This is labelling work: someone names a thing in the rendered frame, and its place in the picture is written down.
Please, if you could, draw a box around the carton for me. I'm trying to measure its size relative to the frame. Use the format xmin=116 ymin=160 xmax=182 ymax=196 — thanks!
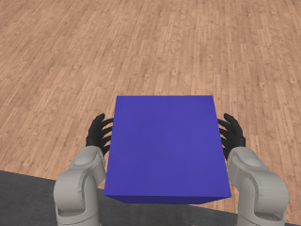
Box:
xmin=103 ymin=95 xmax=232 ymax=205

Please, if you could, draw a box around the right robot hand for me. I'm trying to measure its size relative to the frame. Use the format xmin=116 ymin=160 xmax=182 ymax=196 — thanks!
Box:
xmin=217 ymin=113 xmax=246 ymax=161

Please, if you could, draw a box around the left robot forearm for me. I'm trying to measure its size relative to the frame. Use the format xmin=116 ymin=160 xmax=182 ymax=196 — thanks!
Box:
xmin=53 ymin=145 xmax=106 ymax=226

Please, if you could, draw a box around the left robot hand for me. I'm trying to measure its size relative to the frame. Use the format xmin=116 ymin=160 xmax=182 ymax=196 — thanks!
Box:
xmin=86 ymin=113 xmax=114 ymax=157

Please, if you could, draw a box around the right robot forearm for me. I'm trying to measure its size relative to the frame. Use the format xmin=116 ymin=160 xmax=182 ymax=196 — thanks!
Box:
xmin=226 ymin=146 xmax=290 ymax=226

